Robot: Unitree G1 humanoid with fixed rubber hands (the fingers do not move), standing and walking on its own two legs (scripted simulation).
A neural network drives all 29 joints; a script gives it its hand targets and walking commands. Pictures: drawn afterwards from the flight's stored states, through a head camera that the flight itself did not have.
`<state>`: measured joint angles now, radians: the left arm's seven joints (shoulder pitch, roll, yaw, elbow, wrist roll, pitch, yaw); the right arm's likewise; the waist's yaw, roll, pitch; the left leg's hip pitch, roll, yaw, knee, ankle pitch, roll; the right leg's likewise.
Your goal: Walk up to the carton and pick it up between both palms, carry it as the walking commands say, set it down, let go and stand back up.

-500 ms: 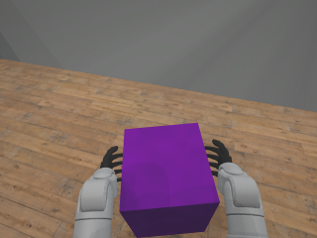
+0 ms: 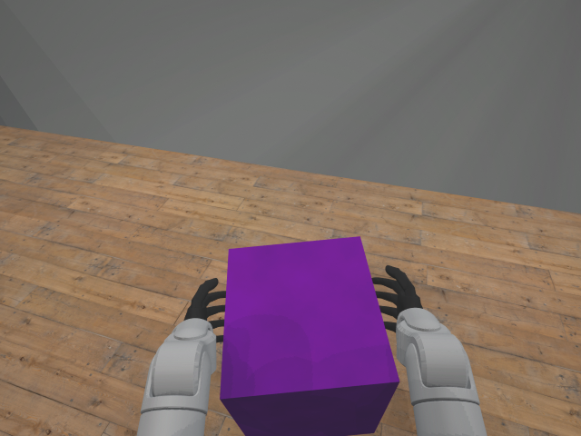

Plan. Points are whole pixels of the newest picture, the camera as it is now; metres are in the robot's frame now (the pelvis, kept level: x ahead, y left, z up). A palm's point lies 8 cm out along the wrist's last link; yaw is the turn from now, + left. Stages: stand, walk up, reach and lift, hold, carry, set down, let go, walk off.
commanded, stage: carry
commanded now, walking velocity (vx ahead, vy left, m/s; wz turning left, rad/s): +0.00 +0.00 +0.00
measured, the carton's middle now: (304, 344) +0.29 +0.00 -0.03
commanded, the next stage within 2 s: hold in 0.92 s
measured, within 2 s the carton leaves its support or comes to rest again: neither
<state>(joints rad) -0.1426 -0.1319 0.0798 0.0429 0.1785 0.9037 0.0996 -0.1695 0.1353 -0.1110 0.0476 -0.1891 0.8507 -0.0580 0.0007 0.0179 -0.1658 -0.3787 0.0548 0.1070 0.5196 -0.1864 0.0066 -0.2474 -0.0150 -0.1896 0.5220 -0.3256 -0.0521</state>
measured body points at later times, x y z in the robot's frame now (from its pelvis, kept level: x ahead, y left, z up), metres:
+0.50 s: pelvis +0.00 +0.00 +0.00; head -0.02 +0.00 +0.45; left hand +0.29 +0.14 +0.04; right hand +0.30 -0.15 +0.05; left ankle +0.05 +0.12 -0.73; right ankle -0.03 -0.08 -0.73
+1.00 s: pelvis +0.00 +0.01 +0.00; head -0.02 +0.01 +0.45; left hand +0.29 +0.15 +0.03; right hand +0.29 -0.14 +0.03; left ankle +0.05 +0.12 -0.73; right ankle -0.03 -0.08 -0.73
